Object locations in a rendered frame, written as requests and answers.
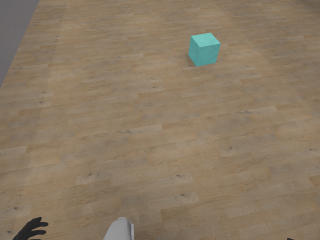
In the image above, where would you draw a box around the carton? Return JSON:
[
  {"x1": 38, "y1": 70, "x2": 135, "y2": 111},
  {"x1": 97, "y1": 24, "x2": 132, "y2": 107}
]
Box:
[{"x1": 188, "y1": 33, "x2": 221, "y2": 67}]

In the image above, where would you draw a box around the left robot thigh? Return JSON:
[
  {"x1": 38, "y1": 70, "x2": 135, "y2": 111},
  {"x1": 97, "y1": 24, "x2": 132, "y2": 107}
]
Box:
[{"x1": 103, "y1": 219, "x2": 135, "y2": 240}]

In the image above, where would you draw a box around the robot left hand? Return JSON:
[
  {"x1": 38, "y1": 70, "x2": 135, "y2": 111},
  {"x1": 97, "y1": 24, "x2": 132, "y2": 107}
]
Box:
[{"x1": 12, "y1": 217, "x2": 48, "y2": 240}]

